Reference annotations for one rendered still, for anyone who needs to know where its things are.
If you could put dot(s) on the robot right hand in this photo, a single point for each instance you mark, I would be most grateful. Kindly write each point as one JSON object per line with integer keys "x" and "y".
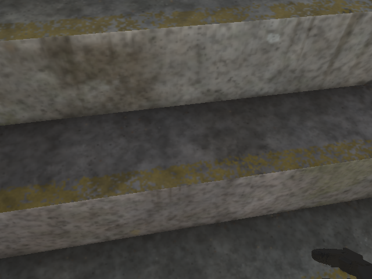
{"x": 346, "y": 259}

